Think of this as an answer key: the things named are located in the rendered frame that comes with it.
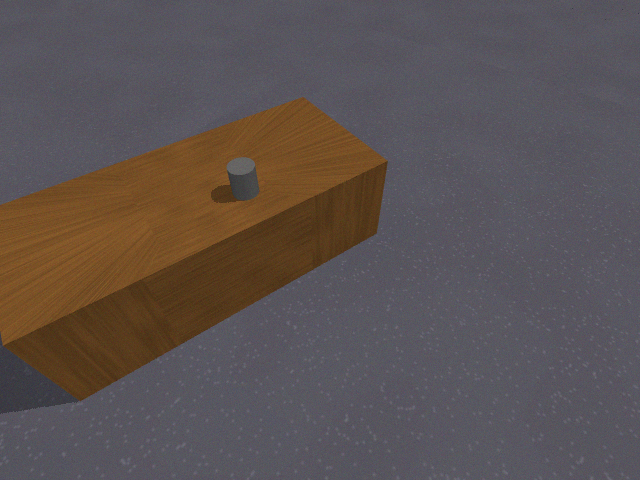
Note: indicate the can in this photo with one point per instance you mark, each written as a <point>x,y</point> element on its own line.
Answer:
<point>243,178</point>

